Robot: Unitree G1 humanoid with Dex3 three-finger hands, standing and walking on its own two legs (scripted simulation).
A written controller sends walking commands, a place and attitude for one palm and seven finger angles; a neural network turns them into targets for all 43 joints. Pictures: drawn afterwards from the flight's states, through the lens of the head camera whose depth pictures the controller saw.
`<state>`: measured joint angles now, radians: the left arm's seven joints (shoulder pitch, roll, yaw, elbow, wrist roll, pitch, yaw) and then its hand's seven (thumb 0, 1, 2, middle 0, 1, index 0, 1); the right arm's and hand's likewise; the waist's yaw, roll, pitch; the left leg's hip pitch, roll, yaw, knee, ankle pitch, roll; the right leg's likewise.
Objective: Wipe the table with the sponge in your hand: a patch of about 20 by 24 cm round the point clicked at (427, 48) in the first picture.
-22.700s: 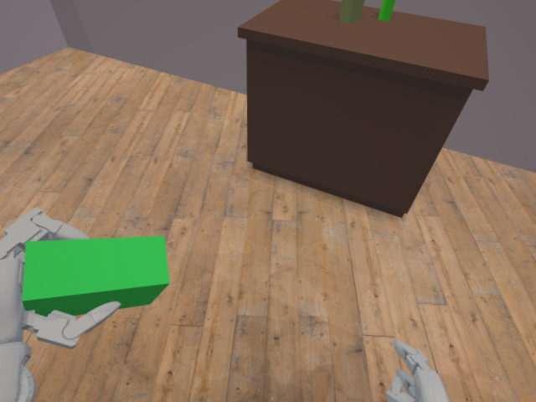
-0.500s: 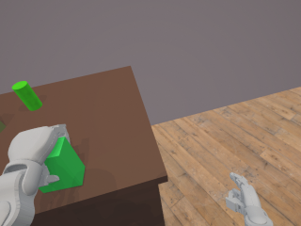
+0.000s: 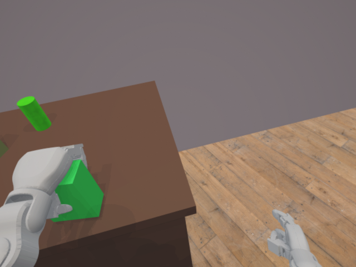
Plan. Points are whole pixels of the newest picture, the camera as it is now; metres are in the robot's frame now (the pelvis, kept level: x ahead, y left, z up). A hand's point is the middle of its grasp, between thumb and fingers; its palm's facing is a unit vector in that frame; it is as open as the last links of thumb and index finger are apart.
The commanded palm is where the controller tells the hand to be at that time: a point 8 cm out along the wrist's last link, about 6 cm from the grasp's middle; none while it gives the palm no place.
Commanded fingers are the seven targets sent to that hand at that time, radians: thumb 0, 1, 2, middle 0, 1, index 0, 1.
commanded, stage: move the sponge above the wiping area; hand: left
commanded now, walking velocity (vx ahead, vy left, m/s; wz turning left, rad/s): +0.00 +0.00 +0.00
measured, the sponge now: (71, 197) +0.21 +0.28 +0.08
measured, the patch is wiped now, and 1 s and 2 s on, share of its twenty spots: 0.10 0.10 0.10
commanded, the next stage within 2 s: lower the sponge onto the table in 0.72 s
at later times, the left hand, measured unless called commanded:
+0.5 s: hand (60, 168) +0.22 +0.28 +0.16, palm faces +0.15 -0.02 -0.99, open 10.0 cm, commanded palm +0.19 +0.29 +0.23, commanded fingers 0.00 0.10 1.30 -1.20 -1.60 -1.20 -1.60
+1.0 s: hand (45, 157) +0.23 +0.30 +0.18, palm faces +0.22 -0.03 -0.98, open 10.0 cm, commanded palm +0.18 +0.30 +0.23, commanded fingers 0.00 0.10 1.30 -1.20 -1.60 -1.20 -1.60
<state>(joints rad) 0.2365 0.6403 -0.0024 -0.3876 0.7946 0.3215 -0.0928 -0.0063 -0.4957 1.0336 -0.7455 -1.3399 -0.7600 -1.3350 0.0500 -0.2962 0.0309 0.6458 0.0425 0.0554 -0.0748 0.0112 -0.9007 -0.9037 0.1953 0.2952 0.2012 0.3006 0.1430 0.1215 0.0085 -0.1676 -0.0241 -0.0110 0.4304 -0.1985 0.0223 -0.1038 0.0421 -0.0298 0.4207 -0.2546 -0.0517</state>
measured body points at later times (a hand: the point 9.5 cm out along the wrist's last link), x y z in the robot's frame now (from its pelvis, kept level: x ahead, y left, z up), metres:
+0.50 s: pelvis +0.00 +0.00 +0.00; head -0.02 -0.05 +0.45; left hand +0.21 +0.28 +0.21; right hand +0.25 -0.20 -0.08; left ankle +0.02 +0.11 -0.74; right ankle -0.01 -0.09 -0.74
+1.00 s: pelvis +0.01 +0.00 +0.00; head -0.02 -0.05 +0.45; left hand +0.21 +0.30 +0.23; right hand +0.25 -0.20 -0.08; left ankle +0.03 +0.11 -0.74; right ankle -0.01 -0.09 -0.74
